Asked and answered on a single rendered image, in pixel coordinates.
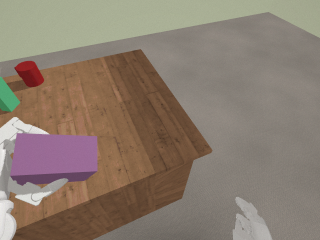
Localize robot right hand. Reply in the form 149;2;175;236
232;197;273;240

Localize sponge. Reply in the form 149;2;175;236
10;133;98;186

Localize table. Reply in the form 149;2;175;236
0;49;213;240

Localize robot left forearm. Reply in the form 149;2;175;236
0;200;17;240

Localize robot left hand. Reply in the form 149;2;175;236
0;117;69;206

